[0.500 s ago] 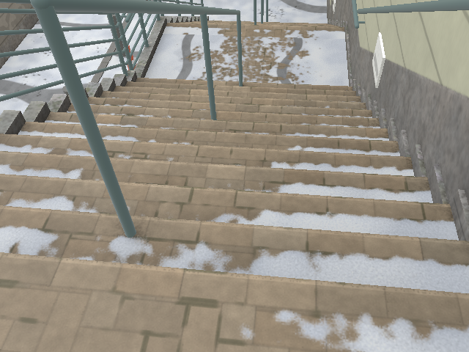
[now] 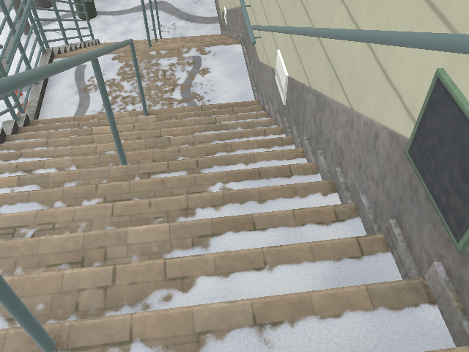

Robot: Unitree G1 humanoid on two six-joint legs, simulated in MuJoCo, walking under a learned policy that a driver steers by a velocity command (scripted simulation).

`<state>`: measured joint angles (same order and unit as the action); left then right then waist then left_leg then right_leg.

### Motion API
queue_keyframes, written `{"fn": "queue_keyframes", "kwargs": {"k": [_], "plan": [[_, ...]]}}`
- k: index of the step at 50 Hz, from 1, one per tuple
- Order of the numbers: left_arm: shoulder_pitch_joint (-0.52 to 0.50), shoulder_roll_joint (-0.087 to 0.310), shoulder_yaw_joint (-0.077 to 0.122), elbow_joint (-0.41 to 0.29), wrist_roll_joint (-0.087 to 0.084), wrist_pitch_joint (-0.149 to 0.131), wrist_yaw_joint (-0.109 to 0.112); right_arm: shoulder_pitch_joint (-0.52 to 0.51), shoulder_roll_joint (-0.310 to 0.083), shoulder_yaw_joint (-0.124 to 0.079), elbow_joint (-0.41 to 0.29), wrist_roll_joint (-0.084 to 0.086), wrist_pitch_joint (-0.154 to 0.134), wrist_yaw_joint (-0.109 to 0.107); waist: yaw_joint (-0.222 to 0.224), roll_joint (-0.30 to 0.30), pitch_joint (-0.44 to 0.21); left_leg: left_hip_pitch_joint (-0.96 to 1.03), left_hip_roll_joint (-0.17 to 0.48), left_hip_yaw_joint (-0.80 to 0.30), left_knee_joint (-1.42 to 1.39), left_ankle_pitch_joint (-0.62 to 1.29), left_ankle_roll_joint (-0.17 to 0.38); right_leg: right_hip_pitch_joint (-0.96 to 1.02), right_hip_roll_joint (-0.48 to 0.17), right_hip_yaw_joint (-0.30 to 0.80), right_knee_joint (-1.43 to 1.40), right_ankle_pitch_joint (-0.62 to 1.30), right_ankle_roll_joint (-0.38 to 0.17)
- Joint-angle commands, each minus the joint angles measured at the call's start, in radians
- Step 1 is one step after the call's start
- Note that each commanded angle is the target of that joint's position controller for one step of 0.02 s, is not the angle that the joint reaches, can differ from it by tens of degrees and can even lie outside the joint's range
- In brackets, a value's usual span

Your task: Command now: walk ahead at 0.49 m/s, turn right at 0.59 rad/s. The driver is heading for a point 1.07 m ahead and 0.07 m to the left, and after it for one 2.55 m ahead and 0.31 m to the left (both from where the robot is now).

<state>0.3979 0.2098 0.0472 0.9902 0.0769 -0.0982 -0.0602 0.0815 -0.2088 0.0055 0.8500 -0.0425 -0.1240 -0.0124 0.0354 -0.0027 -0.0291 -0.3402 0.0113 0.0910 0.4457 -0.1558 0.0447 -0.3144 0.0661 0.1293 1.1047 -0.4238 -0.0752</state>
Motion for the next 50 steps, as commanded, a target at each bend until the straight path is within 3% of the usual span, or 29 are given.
{"fn": "queue_keyframes", "kwargs": {"k": [1,2,4,7,10,14,17,19,20,21,22,23,24,25,26,27,28,30,33,34,36,37,38,40,42,44,46,48,50], "plan": [[-0.073,0.006,0.002,-0.069,0.003,-0.002,0.025,0.170,0.027,0.006,0.027,0.012,-0.004,-0.016,-0.057,0.058,0.001,0.299,0.322,-0.329,-0.312,0.017,0.200,-0.369,-0.170,0.021,0.135,0.167,-0.028],[-0.098,-0.018,-0.006,-0.078,0.006,0.003,0.017,0.162,0.040,0.008,0.025,0.004,-0.003,-0.023,-0.049,0.064,0.001,0.282,0.301,-0.257,-0.325,0.141,0.196,-0.337,-0.180,-0.003,0.139,0.167,-0.020],[-0.112,-0.025,-0.010,-0.089,-0.009,0.008,-0.014,0.168,0.003,-0.005,0.038,-0.009,-0.017,-0.038,-0.041,0.061,0.010,0.267,0.262,-0.120,-0.344,0.263,0.191,-0.338,-0.186,-0.047,0.065,0.183,-0.006],[-0.207,-0.024,-0.025,-0.132,-0.028,0.014,-0.048,0.244,-0.041,-0.014,0.086,-0.029,-0.029,-0.034,-0.055,0.059,0.032,0.259,0.245,0.016,-0.351,0.460,0.193,-0.354,-0.207,-0.113,-0.150,0.292,0.019],[-0.261,-0.025,-0.033,-0.167,-0.023,0.032,-0.047,0.330,-0.069,-0.018,0.147,-0.025,-0.029,-0.012,-0.052,0.054,0.039,0.291,0.276,0.056,-0.330,0.649,0.195,-0.338,-0.202,-0.111,-0.296,0.363,0.026],[-0.302,0.038,-0.018,-0.178,-0.011,0.042,-0.026,0.285,-0.112,-0.020,0.146,-0.025,-0.028,0.026,-0.039,0.065,0.088,0.297,0.280,0.069,-0.332,0.447,0.171,-0.302,-0.179,-0.093,-0.400,0.382,-0.005],[-0.376,0.043,-0.010,-0.207,-0.007,0.035,-0.012,0.341,-0.094,-0.019,0.165,-0.005,-0.012,0.017,-0.065,0.060,0.102,0.416,0.301,0.062,-0.286,0.389,0.155,-0.302,-0.138,-0.120,-0.490,0.297,-0.029],[-0.386,0.053,0.001,-0.221,-0.027,0.023,-0.009,0.389,-0.126,-0.029,0.179,-0.014,0.018,0.015,-0.055,0.088,0.089,0.427,0.283,0.103,-0.205,0.473,0.144,-0.170,-0.085,-0.185,-0.560,0.311,-0.057],[-0.352,0.084,0.016,-0.223,-0.041,0.005,-0.002,0.379,-0.138,-0.035,0.162,-0.003,0.019,0.006,-0.035,0.071,0.039,0.359,0.247,0.131,-0.120,0.587,0.109,-0.010,-0.061,-0.188,-0.572,0.380,-0.084],[-0.190,0.173,0.052,-0.187,-0.047,-0.009,0.010,0.392,-0.133,-0.035,0.153,-0.014,0.013,0.005,0.012,0.034,-0.074,0.211,0.182,0.162,0.053,0.526,0.052,0.276,-0.086,-0.136,-0.489,0.613,-0.136],[0.089,0.214,0.065,-0.119,-0.034,0.000,0.010,0.506,0.021,0.010,0.132,-0.020,0.003,0.021,0.067,-0.224,-0.329,-0.124,0.052,0.121,0.379,-0.064,-0.032,0.780,-0.328,0.212,-0.559,0.627,-0.315],[0.245,0.242,0.084,-0.039,-0.053,0.016,0.044,0.416,-0.111,-0.051,0.153,0.063,0.044,0.012,0.135,-0.158,-0.225,-0.316,-0.037,0.055,0.781,-0.489,-0.028,0.712,-0.453,0.418,-0.670,0.656,-0.301],[0.191,0.258,0.085,-0.054,-0.059,0.010,0.053,0.369,-0.115,-0.061,0.122,0.064,0.049,0.014,0.087,-0.051,-0.173,-0.357,-0.008,-0.125,0.861,-0.427,-0.002,0.622,-0.444,0.337,-0.710,0.767,-0.259],[0.182,0.151,0.060,-0.029,0.012,-0.021,0.041,0.256,-0.022,-0.032,0.074,-0.041,0.008,0.044,0.103,-0.145,-0.106,-0.324,0.076,-0.213,0.818,-0.306,0.045,0.458,-0.405,0.249,-0.798,0.383,-0.242],[0.062,0.094,0.042,-0.037,-0.008,-0.021,0.047,0.210,-0.008,-0.035,0.062,-0.038,-0.004,0.034,0.038,-0.105,0.009,-0.316,0.128,-0.174,0.823,-0.237,0.064,0.276,-0.380,0.167,-0.838,0.252,-0.219],[-0.009,0.055,0.028,-0.057,-0.017,-0.012,0.055,0.217,0.050,-0.022,0.052,-0.035,-0.004,0.027,0.003,-0.056,0.018,-0.279,0.144,-0.178,0.814,-0.185,0.069,0.182,-0.379,0.125,-0.860,0.226,-0.198],[-0.050,0.005,0.010,-0.072,-0.011,-0.008,0.058,0.244,0.069,-0.022,0.055,-0.017,-0.002,0.028,-0.037,-0.032,0.012,-0.242,0.164,-0.190,0.777,-0.137,0.070,0.117,-0.365,0.081,-0.874,0.286,-0.182],[0.012,-0.029,-0.007,-0.054,-0.001,-0.014,0.064,0.248,0.031,-0.035,0.057,-0.019,0.027,0.054,-0.048,-0.018,0.035,-0.252,0.141,-0.191,0.728,-0.050,0.070,0.084,-0.356,0.003,-0.936,0.344,-0.185],[0.057,0.014,-0.005,-0.024,0.039,-0.038,0.065,0.213,0.038,-0.034,0.032,-0.016,0.049,0.088,-0.047,-0.037,0.048,-0.311,0.132,-0.173,0.676,0.071,0.065,0.070,-0.324,-0.134,-0.936,0.394,-0.178],[0.066,0.012,-0.014,-0.001,0.061,-0.035,0.074,0.244,0.064,-0.021,0.039,-0.032,0.052,0.106,-0.059,-0.036,0.052,-0.338,0.146,-0.201,0.721,0.166,0.077,0.067,-0.326,-0.134,-0.895,0.427,-0.173],[0.114,-0.008,-0.028,0.022,0.059,-0.036,0.078,0.290,0.039,-0.027,0.043,-0.030,0.054,0.108,-0.062,-0.038,0.064,-0.408,0.169,-0.219,0.700,0.207,0.061,0.094,-0.368,-0.156,-0.871,0.483,-0.187],[0.142,-0.034,-0.039,0.021,0.047,-0.047,0.080,0.240,0.025,-0.030,0.015,-0.048,0.054,0.105,-0.042,-0.012,0.069,-0.425,0.152,-0.202,0.618,0.260,0.053,0.121,-0.333,-0.190,-0.839,0.491,-0.169],[0.190,-0.066,-0.058,0.065,0.045,-0.055,0.092,0.172,0.034,-0.024,-0.013,-0.050,0.053,0.092,-0.022,-0.005,0.065,-0.505,0.186,-0.263,0.499,0.343,0.038,0.219,-0.354,-0.172,-0.822,0.492,-0.152],[0.299,-0.049,-0.065,0.113,0.043,-0.059,0.095,0.128,0.041,-0.021,-0.034,-0.030,0.066,0.078,0.011,-0.025,0.078,-0.553,0.179,-0.235,0.420,0.429,0.006,0.292,-0.374,-0.189,-0.777,0.554,-0.152],[0.246,-0.050,-0.087,0.086,0.024,-0.063,0.088,0.104,0.044,-0.017,-0.041,-0.020,0.072,0.077,0.017,-0.027,0.087,-0.281,0.147,-0.142,0.229,0.694,-0.001,0.067,-0.279,-0.305,-0.722,0.403,-0.122],[0.284,-0.039,-0.091,0.092,0.034,-0.052,0.077,0.051,0.028,-0.029,-0.068,-0.040,0.106,0.082,0.040,-0.035,0.148,-0.195,0.121,-0.095,0.200,0.598,0.014,0.020,-0.310,-0.300,-0.701,0.215,-0.115],[0.336,-0.051,-0.099,0.125,0.005,-0.049,0.092,0.004,0.017,-0.033,-0.089,-0.049,0.121,0.081,0.059,-0.029,0.220,-0.340,0.142,-0.127,0.065,0.500,0.027,0.176,-0.379,-0.218,-0.614,0.194,-0.103],[0.368,-0.056,-0.094,0.139,-0.018,-0.032,0.118,-0.028,0.034,-0.024,-0.081,-0.055,0.107,0.077,0.096,-0.028,0.223,-0.403,0.164,-0.119,-0.067,0.464,0.027,0.290,-0.404,-0.177,-0.536,0.161,-0.084],[0.399,-0.032,-0.074,0.158,0.001,0.004,0.135,-0.121,0.074,-0.008,-0.086,-0.060,0.101,0.072,0.148,-0.004,0.218,-0.321,0.158,-0.067,-0.115,0.441,0.014,0.263,-0.403,-0.202,-0.509,0.105,-0.068]]}}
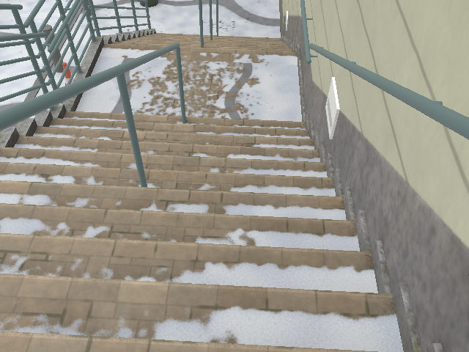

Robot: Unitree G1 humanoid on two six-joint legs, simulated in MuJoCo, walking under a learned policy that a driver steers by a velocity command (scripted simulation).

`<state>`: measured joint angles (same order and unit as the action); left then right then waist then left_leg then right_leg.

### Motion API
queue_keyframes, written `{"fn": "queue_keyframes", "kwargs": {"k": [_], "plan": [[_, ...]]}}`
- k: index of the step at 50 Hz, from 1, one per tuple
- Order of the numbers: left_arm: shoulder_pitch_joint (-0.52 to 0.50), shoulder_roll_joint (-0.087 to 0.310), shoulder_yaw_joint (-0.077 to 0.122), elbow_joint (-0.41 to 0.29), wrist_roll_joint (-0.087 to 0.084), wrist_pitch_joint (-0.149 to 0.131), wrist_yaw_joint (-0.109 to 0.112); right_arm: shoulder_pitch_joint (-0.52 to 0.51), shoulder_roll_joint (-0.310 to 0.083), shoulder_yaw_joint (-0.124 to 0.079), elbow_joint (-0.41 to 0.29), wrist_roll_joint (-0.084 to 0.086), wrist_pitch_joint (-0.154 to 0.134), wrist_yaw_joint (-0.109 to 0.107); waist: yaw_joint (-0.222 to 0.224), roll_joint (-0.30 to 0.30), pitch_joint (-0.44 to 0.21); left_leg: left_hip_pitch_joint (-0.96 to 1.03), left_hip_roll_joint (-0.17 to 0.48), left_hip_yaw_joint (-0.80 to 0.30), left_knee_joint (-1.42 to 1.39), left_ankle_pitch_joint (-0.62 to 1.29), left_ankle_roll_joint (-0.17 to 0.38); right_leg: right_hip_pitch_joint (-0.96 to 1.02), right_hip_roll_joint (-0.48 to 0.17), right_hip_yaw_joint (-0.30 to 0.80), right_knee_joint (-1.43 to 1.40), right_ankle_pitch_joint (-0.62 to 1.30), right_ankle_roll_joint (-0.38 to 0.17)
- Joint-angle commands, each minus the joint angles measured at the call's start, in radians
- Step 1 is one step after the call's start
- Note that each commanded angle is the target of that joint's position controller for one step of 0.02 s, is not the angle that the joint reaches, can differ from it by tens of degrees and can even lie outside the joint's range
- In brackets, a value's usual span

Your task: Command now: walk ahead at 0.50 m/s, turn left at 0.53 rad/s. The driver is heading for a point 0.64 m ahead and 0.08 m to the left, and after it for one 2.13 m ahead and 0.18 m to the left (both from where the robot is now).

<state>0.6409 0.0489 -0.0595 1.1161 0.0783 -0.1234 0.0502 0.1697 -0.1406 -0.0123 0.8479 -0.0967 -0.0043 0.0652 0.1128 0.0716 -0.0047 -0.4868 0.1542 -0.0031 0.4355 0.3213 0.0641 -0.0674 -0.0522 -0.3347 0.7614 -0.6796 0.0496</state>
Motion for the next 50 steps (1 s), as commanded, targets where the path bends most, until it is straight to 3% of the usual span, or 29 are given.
{"fn": "queue_keyframes", "kwargs": {"k": [1,3,5,6,7,8,9,10,12,14,15,17,18,20,23,27,29,30,32,34,36,38,41,44,46,47,48,49,50], "plan": [[0.143,0.132,0.038,0.028,0.008,0.043,0.023,-0.202,0.004,0.011,-0.070,-0.006,-0.022,-0.012,0.053,-0.088,0.191,-0.097,0.018,0.021,-0.086,-0.055,-0.005,-0.032,-0.291,0.262,-0.157,0.390,-0.181],[0.045,0.157,0.046,-0.003,0.025,0.061,0.015,-0.098,-0.046,-0.007,0.021,0.005,-0.041,-0.015,0.009,-0.037,0.146,0.048,0.018,0.001,-0.101,-0.047,-0.008,-0.080,-0.277,0.222,-0.018,0.353,-0.139],[-0.057,0.271,0.078,-0.039,0.044,0.083,-0.044,0.258,-0.166,-0.068,0.166,0.042,-0.075,-0.020,-0.167,0.079,0.021,0.531,-0.119,0.161,-0.186,0.011,-0.006,-0.238,-0.180,0.091,0.320,0.440,-0.129],[0.083,0.191,0.056,0.026,0.088,0.090,-0.087,0.444,-0.307,-0.121,0.226,0.015,-0.070,-0.009,-0.200,0.158,-0.109,0.908,-0.034,0.052,-0.004,0.329,0.085,-0.453,-0.101,0.099,0.629,0.114,-0.031],[0.237,0.079,0.022,0.019,0.045,0.075,-0.138,0.652,-0.414,-0.142,0.256,0.021,-0.075,0.002,-0.193,0.205,-0.460,1.327,0.104,-0.100,0.317,0.702,0.263,-0.594,-0.031,0.183,1.092,-0.190,0.015],[0.022,0.153,0.044,-0.080,-0.001,0.042,-0.148,0.771,-0.360,-0.141,0.316,0.020,-0.071,0.009,-0.323,0.108,-0.433,1.347,0.182,-0.345,0.187,0.537,0.364,-0.828,0.024,0.262,1.271,-0.178,0.028],[-0.266,0.179,0.050,-0.198,-0.047,0.005,-0.125,0.675,-0.316,-0.133,0.285,0.042,-0.079,-0.001,-0.362,0.091,-0.201,1.211,0.219,-0.442,0.070,0.063,0.365,-1.148,-0.003,0.298,1.285,-0.154,0.005],[-0.421,0.241,0.070,-0.237,-0.041,-0.016,-0.099,0.525,-0.193,-0.093,0.256,0.034,-0.087,-0.002,-0.321,-0.041,-0.080,0.929,0.165,-0.360,0.060,-0.085,0.291,-1.111,-0.063,0.344,1.135,-0.078,-0.035],[-0.305,0.199,0.073,-0.240,-0.037,-0.009,-0.066,0.320,-0.134,-0.057,0.193,-0.007,-0.088,0.007,-0.125,-0.087,0.029,0.384,0.165,-0.338,0.052,-0.074,0.327,-0.849,-0.103,0.421,0.901,0.131,-0.087],[-0.253,0.106,0.048,-0.210,0.008,0.017,-0.060,0.150,-0.040,-0.006,0.107,0.037,-0.123,-0.018,-0.070,-0.102,0.128,-0.061,0.077,-0.229,-0.086,-0.216,0.276,-0.596,-0.142,0.449,0.382,0.579,-0.116],[-0.257,0.145,0.056,-0.225,0.007,0.037,-0.068,0.179,-0.086,-0.006,0.111,0.048,-0.127,-0.019,-0.069,-0.021,0.093,-0.106,0.040,-0.246,-0.074,-0.297,0.297,-0.538,-0.093,0.397,0.356,0.573,-0.103],[-0.210,0.142,0.037,-0.235,0.027,0.042,-0.096,0.219,-0.131,0.001,0.110,-0.001,-0.130,-0.020,-0.038,-0.013,0.059,-0.257,-0.025,-0.259,0.072,-0.305,0.281,-0.432,-0.057,0.365,0.417,0.731,-0.087],[-0.297,0.155,0.035,-0.262,0.050,0.039,-0.109,0.315,-0.060,0.023,0.134,-0.003,-0.143,-0.042,-0.114,-0.077,0.046,-0.085,-0.049,-0.290,0.152,-0.401,0.270,-0.632,-0.080,0.457,0.255,0.958,-0.079],[-0.442,0.179,0.017,-0.298,0.030,0.037,-0.106,0.404,-0.060,0.025,0.143,0.018,-0.147,-0.072,-0.199,-0.129,0.038,-0.023,-0.111,-0.266,0.303,-0.618,0.197,-0.632,-0.087,0.467,-0.107,1.276,-0.053],[-0.478,0.209,0.026,-0.385,0.009,0.081,-0.122,0.299,-0.194,0.014,0.068,-0.015,-0.122,-0.033,-0.124,-0.036,0.052,-0.430,-0.155,-0.281,0.317,-0.818,0.182,-0.140,-0.013,0.323,-0.053,1.098,-0.034],[-0.429,0.291,0.055,-0.338,0.003,0.075,-0.110,0.372,-0.192,0.010,0.082,0.035,-0.100,-0.034,-0.153,-0.058,0.106,0.079,-0.099,-0.476,0.609,-0.718,0.151,-0.269,-0.041,0.406,-0.532,0.994,-0.103],[0.006,0.428,0.138,-0.177,-0.029,0.039,-0.104,0.436,-0.184,0.018,0.116,-0.013,-0.084,0.052,0.000,-0.150,-0.117,-0.132,-0.190,-0.333,1.092,-0.423,0.033,0.356,-0.124,0.395,-0.352,1.224,-0.254],[0.036,0.487,0.153,-0.178,-0.033,0.043,-0.147,0.739,-0.032,0.025,0.186,0.014,-0.086,0.072,-0.121,-0.415,-0.383,-0.511,-0.320,-0.120,1.619,-1.161,-0.053,0.773,-0.330,0.567,-0.022,1.709,-0.488],[-0.046,0.454,0.153,-0.186,0.004,0.063,-0.171,0.365,-0.178,0.000,-0.017,0.064,-0.078,0.045,0.008,-0.230,-0.140,-1.001,-0.254,-0.093,1.815,-1.037,-0.068,0.581,-0.438,0.891,-0.245,0.922,-0.490],[-0.170,0.176,0.063,-0.191,0.036,0.053,-0.153,0.299,-0.115,0.027,-0.001,0.050,-0.071,-0.009,-0.096,-0.005,0.033,-0.825,-0.099,-0.236,1.469,-0.578,0.002,0.077,-0.343,0.737,-0.356,0.602,-0.376],[-0.238,0.120,0.047,-0.158,0.029,0.020,-0.108,0.320,-0.039,0.048,0.000,0.011,-0.059,0.015,-0.193,-0.073,0.151,-0.610,-0.018,-0.178,1.246,-0.416,0.036,-0.329,-0.237,0.605,-0.417,0.758,-0.338],[-0.262,0.136,0.048,-0.176,-0.015,-0.033,-0.073,0.227,-0.116,0.018,-0.002,-0.008,-0.069,0.050,-0.131,-0.041,0.064,-0.319,-0.050,-0.043,0.668,-0.054,0.020,-0.505,-0.083,0.382,-0.387,0.773,-0.286],[-0.246,0.338,0.080,-0.138,0.008,-0.042,-0.100,0.246,-0.116,0.007,0.015,0.019,-0.060,0.083,-0.203,-0.184,0.022,0.008,-0.110,0.009,0.821,-0.087,-0.054,-0.667,-0.103,0.406,-0.297,0.999,-0.223],[-0.375,0.373,0.079,-0.197,-0.001,-0.038,-0.123,0.314,-0.166,-0.027,0.016,0.019,-0.067,0.044,-0.285,-0.109,-0.028,0.186,-0.144,0.038,0.771,-0.330,-0.115,-0.619,-0.118,0.409,-0.099,1.262,-0.136],[-0.542,0.400,0.096,-0.259,-0.072,-0.022,-0.142,0.451,-0.213,-0.057,0.076,0.065,-0.080,0.002,-0.378,-0.109,-0.059,0.388,-0.159,0.040,0.452,-0.390,-0.102,-0.582,-0.125,0.431,0.083,1.460,-0.085],[-0.390,0.409,0.126,-0.255,-0.111,-0.010,-0.162,0.339,-0.259,-0.062,0.054,0.129,-0.086,-0.002,-0.243,0.018,-0.162,0.476,-0.085,-0.081,0.313,0.041,0.028,-0.514,-0.061,0.402,0.276,1.300,-0.016],[-0.136,0.330,0.118,-0.198,-0.085,-0.011,-0.159,0.308,-0.257,-0.056,0.035,0.142,-0.085,0.013,-0.158,0.078,-0.293,0.597,0.061,-0.300,0.329,0.228,0.263,-0.590,-0.038,0.429,0.486,0.827,0.069],[-0.199,0.272,0.109,-0.222,-0.053,-0.010,-0.137,0.358,-0.247,-0.059,0.063,0.081,-0.111,0.009,-0.210,0.149,-0.205,0.599,0.179,-0.432,0.261,0.463,0.383,-0.824,0.023,0.399,0.697,-0.102,0.118],[-0.245,0.209,0.089,-0.215,-0.066,0.056,-0.060,0.286,-0.092,-0.006,0.067,0.145,-0.072,-0.050,-0.135,-0.090,-0.091,0.398,0.184,-0.434,0.177,0.640,0.301,-0.692,0.036,0.418,0.543,-0.049,0.012]]}}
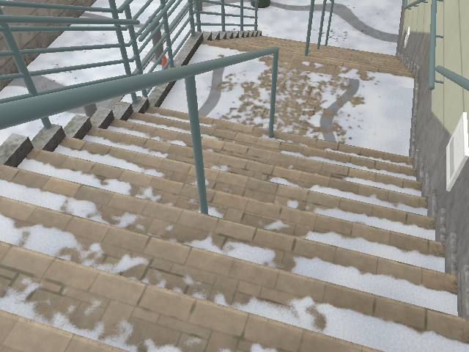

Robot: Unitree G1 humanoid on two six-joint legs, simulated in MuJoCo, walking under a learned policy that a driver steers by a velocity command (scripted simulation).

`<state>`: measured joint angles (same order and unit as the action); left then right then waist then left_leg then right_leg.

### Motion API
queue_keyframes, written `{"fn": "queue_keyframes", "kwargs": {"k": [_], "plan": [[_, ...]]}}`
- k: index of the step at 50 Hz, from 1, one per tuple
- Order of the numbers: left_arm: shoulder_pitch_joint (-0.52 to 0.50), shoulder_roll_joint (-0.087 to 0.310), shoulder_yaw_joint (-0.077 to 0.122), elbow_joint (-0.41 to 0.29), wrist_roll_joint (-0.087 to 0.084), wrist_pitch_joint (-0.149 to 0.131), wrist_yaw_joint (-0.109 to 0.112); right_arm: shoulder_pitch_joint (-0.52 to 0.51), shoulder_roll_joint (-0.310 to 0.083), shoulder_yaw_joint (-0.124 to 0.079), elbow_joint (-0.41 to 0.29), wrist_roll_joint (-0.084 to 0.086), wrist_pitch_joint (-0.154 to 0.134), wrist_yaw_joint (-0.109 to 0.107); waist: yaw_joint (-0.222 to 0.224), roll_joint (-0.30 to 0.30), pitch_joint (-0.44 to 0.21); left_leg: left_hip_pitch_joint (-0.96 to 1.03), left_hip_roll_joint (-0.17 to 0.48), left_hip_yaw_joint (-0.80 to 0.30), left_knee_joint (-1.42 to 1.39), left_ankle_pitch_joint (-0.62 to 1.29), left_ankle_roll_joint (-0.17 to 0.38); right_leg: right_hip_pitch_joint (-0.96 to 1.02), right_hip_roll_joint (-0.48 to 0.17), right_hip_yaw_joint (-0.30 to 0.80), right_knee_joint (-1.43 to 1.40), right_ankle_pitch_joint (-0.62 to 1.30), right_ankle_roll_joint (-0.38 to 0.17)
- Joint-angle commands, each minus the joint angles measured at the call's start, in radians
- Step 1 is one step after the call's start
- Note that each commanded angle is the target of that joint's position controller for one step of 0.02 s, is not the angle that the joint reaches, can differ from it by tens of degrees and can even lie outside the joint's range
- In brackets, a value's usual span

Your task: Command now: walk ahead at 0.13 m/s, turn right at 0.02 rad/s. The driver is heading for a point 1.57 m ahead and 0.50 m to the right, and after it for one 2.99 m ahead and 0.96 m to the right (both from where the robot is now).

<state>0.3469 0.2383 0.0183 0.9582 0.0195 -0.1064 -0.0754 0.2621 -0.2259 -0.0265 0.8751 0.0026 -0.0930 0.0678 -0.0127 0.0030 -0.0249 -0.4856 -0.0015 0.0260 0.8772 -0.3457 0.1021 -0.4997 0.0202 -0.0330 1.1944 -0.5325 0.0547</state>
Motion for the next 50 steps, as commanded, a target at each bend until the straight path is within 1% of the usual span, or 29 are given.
{"fn": "queue_keyframes", "kwargs": {"k": [1,2,3,4,5,6,7,8,11,14,15,20,21,22,23,24,25,26,28,31,36,40,43,45,46,47,48,49,50], "plan": [[0.102,-0.043,0.000,-0.050,-0.030,0.066,0.099,0.148,-0.055,0.007,0.025,0.012,0.034,-0.083,0.024,0.079,-0.016,0.265,0.391,-0.439,-0.285,1.242,0.269,-0.192,-0.062,0.144,0.000,-0.174,-0.011],[0.115,0.030,0.008,-0.068,-0.007,0.035,0.054,0.024,-0.103,-0.005,-0.004,-0.033,-0.007,-0.004,0.058,0.074,-0.029,0.087,0.411,-0.468,-0.242,0.852,0.219,-0.118,-0.165,0.207,-0.040,-0.150,0.064],[0.230,-0.021,-0.002,0.004,0.021,0.033,0.023,-0.113,-0.110,-0.004,-0.028,-0.031,-0.006,0.030,0.139,0.000,-0.033,-0.200,0.292,-0.291,-0.239,0.593,0.112,0.215,-0.118,0.112,-0.058,0.169,0.085],[0.408,-0.080,-0.013,0.087,0.029,0.030,-0.002,-0.255,-0.119,0.005,-0.057,-0.045,0.000,0.055,0.245,0.019,0.005,-0.502,0.196,-0.126,-0.206,0.407,0.000,0.534,-0.064,0.042,-0.048,0.430,0.095],[0.430,-0.057,0.002,0.088,0.013,0.022,-0.027,-0.301,-0.123,0.007,-0.062,-0.016,0.004,0.064,0.266,-0.015,0.047,-0.494,0.090,0.036,-0.138,0.354,-0.075,0.545,-0.023,-0.032,-0.204,0.487,0.081],[0.316,0.065,0.026,0.049,-0.007,0.001,-0.037,-0.222,-0.151,-0.009,-0.051,0.008,0.015,0.059,0.179,-0.072,0.066,-0.321,0.024,0.108,-0.064,0.250,-0.131,0.439,-0.007,-0.009,-0.414,0.713,0.035],[0.007,0.308,0.067,-0.097,-0.038,-0.022,-0.028,-0.001,-0.257,-0.072,-0.064,0.013,0.029,0.010,-0.043,-0.235,0.005,-0.033,-0.010,0.134,-0.050,-0.017,-0.144,0.197,-0.085,0.230,-0.640,0.820,-0.125],[-0.200,0.362,0.087,-0.179,-0.015,-0.031,-0.008,-0.061,-0.312,-0.097,-0.099,0.015,0.030,-0.048,-0.068,-0.210,-0.014,0.038,-0.010,0.160,0.040,-0.034,-0.132,0.146,-0.141,0.272,-0.689,0.866,-0.211],[-0.150,0.189,0.049,-0.180,-0.047,-0.023,0.034,-0.115,-0.118,-0.068,-0.153,-0.001,0.020,-0.104,-0.044,-0.113,-0.088,0.035,0.039,0.006,0.064,0.156,-0.102,0.168,-0.249,0.513,-0.669,0.851,-0.350],[-0.101,0.215,0.066,-0.186,0.006,-0.015,0.045,-0.084,-0.110,-0.069,-0.164,-0.020,0.027,-0.102,-0.017,-0.120,-0.049,-0.002,0.006,0.027,0.094,-0.118,-0.127,0.184,-0.242,0.427,-0.649,0.917,-0.362],[-0.094,0.186,0.057,-0.189,0.007,-0.013,0.046,-0.109,-0.094,-0.061,-0.191,-0.048,0.040,-0.100,-0.006,-0.120,-0.062,-0.011,-0.008,0.034,0.038,-0.221,-0.145,0.211,-0.216,0.420,-0.668,0.828,-0.345],[-0.182,0.193,0.060,-0.231,0.003,0.012,0.019,-0.071,-0.118,-0.054,-0.219,-0.037,0.049,-0.080,-0.016,-0.108,-0.101,0.123,-0.030,0.022,-0.253,0.022,-0.127,0.242,-0.210,0.477,-0.639,0.770,-0.333],[-0.189,0.186,0.059,-0.235,0.000,0.026,0.016,-0.047,-0.141,-0.058,-0.221,-0.036,0.048,-0.081,-0.025,-0.106,-0.108,0.191,-0.006,0.011,-0.325,0.164,-0.094,0.215,-0.203,0.480,-0.611,0.712,-0.316],[-0.143,0.156,0.053,-0.242,0.002,0.034,0.017,0.001,-0.212,-0.081,-0.212,-0.036,0.040,-0.096,-0.020,-0.012,-0.125,0.342,0.085,-0.066,-0.382,0.519,-0.019,0.108,-0.146,0.426,-0.522,0.494,-0.255],[-0.075,0.079,0.031,-0.271,0.019,0.042,0.031,0.077,-0.288,-0.103,-0.213,-0.048,0.030,-0.106,-0.004,0.200,-0.193,0.604,0.304,-0.291,-0.429,0.921,0.243,-0.157,0.043,0.202,-0.314,0.047,-0.105],[-0.107,0.111,0.043,-0.291,0.044,0.048,0.053,0.110,-0.267,-0.107,-0.218,-0.114,0.016,-0.100,-0.075,0.162,-0.130,0.585,0.457,-0.422,-0.505,0.932,0.361,-0.284,0.051,0.204,-0.050,-0.161,-0.033],[-0.144,0.128,0.040,-0.294,0.056,0.057,0.077,0.070,-0.224,-0.091,-0.214,-0.121,0.013,-0.095,-0.064,0.009,-0.073,0.521,0.475,-0.405,-0.541,0.852,0.332,-0.329,0.030,0.243,0.046,-0.119,-0.003],[-0.136,0.161,0.054,-0.284,0.053,0.068,0.095,-0.007,-0.200,-0.079,-0.227,-0.101,0.016,-0.077,-0.023,-0.003,-0.055,0.455,0.429,-0.310,-0.534,0.843,0.280,-0.300,0.027,0.241,0.139,-0.040,0.018],[-0.108,0.195,0.066,-0.271,0.053,0.073,0.102,-0.113,-0.155,-0.060,-0.247,-0.022,0.026,-0.051,0.021,0.073,-0.059,0.365,0.331,-0.139,-0.516,0.889,0.236,-0.272,0.046,0.165,0.293,0.042,0.048],[-0.085,0.135,0.043,-0.281,0.054,0.068,0.060,-0.139,-0.144,-0.050,-0.270,-0.063,0.030,-0.070,0.016,0.035,-0.077,0.309,0.278,-0.026,-0.556,0.663,0.197,-0.224,0.014,0.121,0.339,0.216,0.058],[-0.133,0.069,0.002,-0.315,0.058,0.086,0.014,0.046,-0.194,-0.084,-0.207,-0.060,0.017,-0.115,-0.077,0.087,-0.022,0.407,0.306,0.034,-0.590,0.389,0.160,-0.186,-0.107,-0.002,-0.168,0.196,0.058],[-0.088,0.082,0.011,-0.321,0.084,0.118,0.037,0.021,-0.211,-0.103,-0.217,-0.059,-0.016,-0.136,-0.076,0.111,-0.010,0.400,0.418,-0.034,-0.580,0.345,0.165,-0.133,-0.100,-0.027,-0.291,0.184,-0.016],[-0.116,0.072,0.023,-0.313,0.070,0.109,0.031,0.018,-0.224,-0.120,-0.227,-0.065,-0.029,-0.157,-0.083,0.133,-0.015,0.370,0.428,-0.019,-0.566,0.187,0.110,-0.042,-0.074,-0.062,-0.402,0.153,-0.057],[-0.090,0.082,0.039,-0.290,0.044,0.086,0.021,-0.048,-0.247,-0.128,-0.237,-0.080,-0.022,-0.142,-0.047,0.102,-0.016,0.325,0.439,0.008,-0.514,0.106,0.075,0.074,-0.055,-0.065,-0.527,0.217,-0.072],[-0.039,0.096,0.058,-0.264,0.035,0.063,0.023,-0.095,-0.233,-0.120,-0.243,-0.072,-0.021,-0.136,-0.011,0.070,-0.024,0.256,0.396,0.062,-0.425,0.061,0.046,0.202,-0.010,-0.094,-0.632,0.326,-0.097],[0.107,0.137,0.086,-0.206,0.037,0.041,0.035,-0.082,-0.181,-0.104,-0.228,-0.092,-0.011,-0.125,0.039,-0.051,-0.059,0.138,0.300,0.159,-0.183,-0.051,-0.007,0.428,0.018,-0.076,-0.782,0.526,-0.117],[0.213,0.301,0.129,-0.210,0.056,0.012,0.075,-0.062,-0.063,-0.073,-0.302,-0.097,-0.012,-0.111,0.021,-0.272,-0.177,-0.202,0.097,0.243,0.252,-0.404,-0.111,0.713,-0.240,0.312,-0.720,1.191,-0.358],[0.245,0.387,0.150,-0.269,0.090,-0.003,0.038,-0.058,-0.080,-0.062,-0.338,-0.050,-0.024,-0.111,0.058,-0.083,-0.221,-0.360,-0.004,-0.052,0.280,-0.444,-0.146,0.792,-0.395,0.526,-0.757,1.313,-0.485],[0.214,0.285,0.135,-0.244,0.091,-0.012,0.007,-0.138,-0.117,-0.068,-0.338,0.005,-0.020,-0.119,0.102,-0.060,-0.093,-0.456,-0.001,-0.122,0.350,-0.380,-0.163,0.686,-0.398,0.471,-0.762,1.230,-0.501]]}}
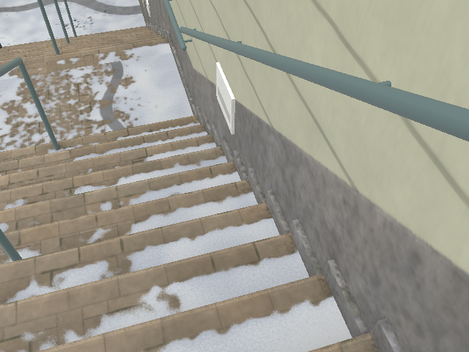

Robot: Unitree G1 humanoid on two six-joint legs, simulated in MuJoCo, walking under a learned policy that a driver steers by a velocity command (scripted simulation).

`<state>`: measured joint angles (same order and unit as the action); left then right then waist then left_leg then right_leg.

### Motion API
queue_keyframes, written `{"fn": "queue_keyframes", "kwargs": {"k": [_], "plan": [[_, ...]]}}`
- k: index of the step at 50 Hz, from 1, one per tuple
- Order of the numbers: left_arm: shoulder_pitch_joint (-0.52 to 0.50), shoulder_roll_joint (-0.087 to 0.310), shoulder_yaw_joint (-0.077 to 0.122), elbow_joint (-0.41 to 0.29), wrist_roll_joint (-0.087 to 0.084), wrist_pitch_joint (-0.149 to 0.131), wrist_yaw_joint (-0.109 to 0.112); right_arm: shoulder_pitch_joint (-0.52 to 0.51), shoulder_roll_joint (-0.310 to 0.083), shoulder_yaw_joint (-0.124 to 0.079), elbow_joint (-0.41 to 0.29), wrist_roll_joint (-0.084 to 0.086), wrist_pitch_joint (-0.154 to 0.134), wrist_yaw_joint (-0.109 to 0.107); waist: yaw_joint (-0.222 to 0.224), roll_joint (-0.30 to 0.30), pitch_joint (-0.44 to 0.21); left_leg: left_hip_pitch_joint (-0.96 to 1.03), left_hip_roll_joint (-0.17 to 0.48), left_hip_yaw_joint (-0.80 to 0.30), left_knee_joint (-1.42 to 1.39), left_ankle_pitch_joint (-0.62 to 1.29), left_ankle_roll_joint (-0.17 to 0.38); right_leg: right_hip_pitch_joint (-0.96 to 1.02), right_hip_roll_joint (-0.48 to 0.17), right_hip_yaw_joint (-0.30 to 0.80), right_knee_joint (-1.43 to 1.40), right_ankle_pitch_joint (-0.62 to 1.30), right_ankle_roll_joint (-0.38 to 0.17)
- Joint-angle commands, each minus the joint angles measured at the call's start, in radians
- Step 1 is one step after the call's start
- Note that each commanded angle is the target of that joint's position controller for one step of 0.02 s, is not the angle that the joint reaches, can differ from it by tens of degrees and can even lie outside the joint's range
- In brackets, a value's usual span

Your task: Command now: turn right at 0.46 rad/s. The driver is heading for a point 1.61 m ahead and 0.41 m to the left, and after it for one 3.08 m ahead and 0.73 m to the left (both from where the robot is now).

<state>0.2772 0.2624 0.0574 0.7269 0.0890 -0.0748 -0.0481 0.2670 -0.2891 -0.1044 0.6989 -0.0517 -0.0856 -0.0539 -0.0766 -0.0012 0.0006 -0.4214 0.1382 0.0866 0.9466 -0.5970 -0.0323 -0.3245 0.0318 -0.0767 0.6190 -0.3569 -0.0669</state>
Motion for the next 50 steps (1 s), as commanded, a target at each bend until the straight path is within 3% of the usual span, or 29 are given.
{"fn": "queue_keyframes", "kwargs": {"k": [1,3,5,7,9,10,11,12,13,14,17,20,26,27,29,32,33,34,35,37,38,40,41,43,44,46,47,49,50], "plan": [[0.193,0.201,0.083,-0.010,-0.023,-0.034,-0.034,-0.144,-0.115,0.001,-0.147,0.047,-0.021,-0.002,0.131,-0.074,-0.092,-0.541,-0.097,-0.158,0.366,-0.095,-0.031,0.429,-0.386,0.430,-0.188,0.958,-0.356],[0.038,0.147,0.062,-0.034,-0.061,-0.006,-0.031,-0.037,-0.139,0.001,-0.092,-0.010,-0.016,-0.018,0.033,-0.074,-0.079,-0.411,-0.044,-0.146,0.410,0.042,-0.044,0.154,-0.321,0.299,-0.158,0.855,-0.285],[-0.031,0.099,0.038,-0.036,-0.048,0.005,-0.026,0.077,-0.065,0.031,-0.029,-0.024,0.015,0.031,-0.012,-0.035,-0.074,-0.250,-0.082,-0.128,0.435,0.328,-0.046,-0.074,-0.225,0.218,-0.132,0.775,-0.218],[-0.106,0.076,0.008,-0.024,-0.039,-0.005,-0.031,0.215,-0.039,0.048,0.047,-0.008,0.044,0.106,-0.063,-0.055,-0.060,-0.137,-0.082,-0.134,0.482,0.493,-0.059,-0.228,-0.172,0.169,-0.089,0.678,-0.163],[-0.133,0.046,-0.035,-0.025,-0.069,-0.006,-0.051,0.204,-0.081,0.033,0.055,0.014,0.059,0.151,-0.046,-0.029,-0.070,-0.095,-0.072,-0.101,0.414,0.486,-0.101,-0.292,-0.164,0.155,-0.074,0.443,-0.075],[-0.113,0.078,-0.040,-0.016,-0.077,-0.004,-0.054,0.192,-0.080,0.033,0.058,0.019,0.055,0.151,-0.026,-0.046,-0.058,-0.071,-0.072,-0.107,0.368,0.460,-0.117,-0.284,-0.180,0.199,-0.072,0.364,-0.054],[-0.015,0.036,-0.022,0.022,-0.132,0.059,0.044,-0.001,-0.005,0.073,0.039,0.007,0.089,0.073,0.096,0.106,-0.122,-0.080,-0.116,-0.078,0.104,0.320,-0.032,-0.029,-0.274,0.229,-0.104,0.709,-0.108],[0.048,0.077,-0.032,0.045,-0.110,0.100,0.098,-0.077,0.048,0.095,0.001,0.019,0.111,0.052,0.124,-0.034,-0.098,-0.107,-0.096,-0.132,-0.052,0.130,-0.011,0.090,-0.290,0.246,-0.085,0.907,-0.133],[0.019,0.216,-0.006,0.037,-0.090,0.033,-0.006,0.094,-0.015,0.074,0.037,0.042,0.062,0.086,0.064,-0.255,-0.062,-0.145,-0.055,-0.111,0.119,0.286,-0.093,0.094,-0.280,0.280,-0.044,0.476,-0.106],[-0.076,0.195,-0.006,0.002,-0.086,0.015,-0.054,0.100,-0.106,0.042,0.066,0.038,0.040,0.097,0.071,-0.119,-0.038,-0.094,-0.053,-0.123,0.131,0.301,-0.115,-0.032,-0.276,0.333,-0.061,0.269,-0.098],[0.056,0.244,0.034,0.046,-0.128,0.012,-0.035,-0.069,-0.125,0.041,0.024,0.010,0.018,0.042,0.195,-0.099,0.005,-0.340,-0.077,-0.097,0.008,0.023,-0.109,0.162,-0.352,0.569,-0.235,-0.338,-0.226],[0.136,0.149,0.024,0.063,-0.060,-0.004,0.047,-0.107,-0.010,0.098,0.032,0.003,-0.005,0.007,0.237,-0.073,0.019,-0.540,-0.052,-0.152,0.069,0.011,-0.034,0.294,-0.455,0.709,-0.343,-0.428,-0.366],[0.018,0.102,0.006,0.026,-0.012,-0.036,0.072,-0.094,0.044,0.126,0.037,-0.061,-0.007,0.076,0.169,-0.013,-0.017,-0.070,-0.087,-0.003,0.007,0.166,0.041,-0.014,-0.307,0.177,-0.308,-0.208,-0.210],[-0.004,0.081,-0.006,0.034,0.021,-0.040,0.066,-0.030,0.067,0.129,0.054,-0.079,-0.010,0.097,0.126,-0.046,-0.017,0.019,-0.093,-0.039,0.120,0.311,0.060,-0.108,-0.306,0.138,-0.260,-0.197,-0.179],[-0.011,0.105,-0.004,0.049,-0.022,-0.045,0.062,0.059,0.012,0.095,0.069,-0.078,-0.009,0.132,0.075,-0.054,0.021,0.081,-0.139,0.024,0.065,0.274,0.118,-0.152,-0.276,0.052,-0.139,-0.170,-0.170],[-0.215,0.183,0.012,0.004,0.016,-0.047,0.019,0.462,-0.071,0.043,0.190,-0.051,-0.041,0.087,-0.170,0.085,-0.044,0.522,-0.212,0.042,-0.390,0.290,0.130,-0.362,-0.139,-0.057,0.521,-0.020,-0.147],[-0.178,0.039,-0.028,-0.056,0.050,-0.056,-0.020,0.462,-0.222,0.032,0.162,-0.047,-0.067,0.053,-0.059,0.207,-0.114,0.722,0.012,-0.541,-0.384,0.856,0.297,-0.642,0.015,0.043,0.833,-0.276,-0.053],[-0.152,-0.024,-0.055,-0.096,0.007,-0.066,-0.031,0.512,-0.231,0.020,0.164,-0.029,-0.077,0.089,-0.060,0.005,-0.128,0.809,0.171,-0.697,-0.433,0.938,0.379,-0.815,0.035,0.242,0.808,-0.230,-0.030],[-0.204,0.040,-0.046,-0.119,-0.034,-0.070,-0.029,0.371,-0.188,0.018,0.158,-0.011,-0.083,0.117,-0.053,0.051,0.057,0.680,0.241,-0.798,-0.433,0.653,0.436,-1.042,-0.020,0.272,0.859,-0.205,0.019],[-0.129,0.109,-0.032,-0.066,-0.008,-0.044,-0.011,0.170,-0.039,0.070,0.128,-0.013,-0.071,0.140,0.048,0.001,0.048,0.378,0.118,-0.605,-0.309,0.600,0.390,-0.949,-0.085,0.222,0.853,-0.067,0.045],[-0.020,0.087,-0.057,-0.005,0.010,-0.023,0.001,0.032,0.054,0.100,0.107,-0.042,-0.040,0.139,0.123,-0.022,0.027,0.145,0.068,-0.485,-0.308,0.599,0.348,-0.739,-0.136,0.219,0.685,0.056,0.048],[0.026,0.038,-0.092,0.042,0.047,0.003,-0.012,-0.055,0.073,0.118,0.069,-0.047,-0.033,0.101,0.120,0.035,0.016,-0.141,-0.082,-0.353,-0.313,0.467,0.302,-0.474,-0.146,0.203,0.477,0.477,0.065],[-0.012,0.054,-0.091,0.035,0.036,0.007,-0.026,-0.061,0.022,0.110,0.048,-0.033,-0.043,0.083,0.097,0.002,-0.001,-0.296,-0.166,-0.237,-0.241,0.306,0.267,-0.228,-0.127,0.152,0.259,0.801,0.064],[-0.083,0.046,-0.092,-0.018,-0.008,0.028,-0.043,0.006,-0.101,0.090,0.085,-0.054,-0.054,0.088,0.088,0.020,0.035,-0.487,-0.174,-0.227,-0.218,0.123,0.253,0.079,-0.073,0.070,0.192,0.738,0.073],[-0.067,0.048,-0.082,-0.022,-0.003,0.018,-0.029,0.059,-0.098,0.095,0.112,-0.064,-0.062,0.104,0.106,0.027,0.026,-0.568,-0.174,-0.243,-0.189,0.124,0.251,0.238,-0.041,0.022,0.258,0.654,0.082],[-0.026,0.063,-0.081,-0.020,0.020,0.009,-0.020,0.114,-0.116,0.086,0.105,-0.028,-0.073,0.130,0.113,0.022,0.057,-0.354,-0.154,-0.355,-0.027,0.182,0.274,0.197,-0.016,0.037,0.109,0.400,0.102],[-0.030,0.064,-0.084,-0.013,0.006,0.013,-0.023,0.130,-0.129,0.081,0.118,-0.024,-0.062,0.144,0.099,0.014,0.087,-0.217,-0.146,-0.394,0.067,0.225,0.286,0.171,-0.013,0.038,-0.056,0.386,0.092],[0.230,0.120,-0.056,0.106,-0.015,0.012,-0.015,0.071,-0.159,0.064,0.105,-0.029,-0.044,0.187,0.183,-0.029,0.051,-0.009,-0.187,-0.433,0.388,0.478,0.284,0.274,-0.038,0.028,-0.311,0.530,0.050],[0.472,0.187,-0.022,0.171,-0.003,-0.006,-0.013,0.108,-0.096,0.076,0.089,-0.047,-0.049,0.204,0.227,-0.072,-0.072,-0.188,-0.232,-0.411,0.700,0.651,0.227,0.614,-0.149,0.129,-0.167,0.685,-0.080]]}}
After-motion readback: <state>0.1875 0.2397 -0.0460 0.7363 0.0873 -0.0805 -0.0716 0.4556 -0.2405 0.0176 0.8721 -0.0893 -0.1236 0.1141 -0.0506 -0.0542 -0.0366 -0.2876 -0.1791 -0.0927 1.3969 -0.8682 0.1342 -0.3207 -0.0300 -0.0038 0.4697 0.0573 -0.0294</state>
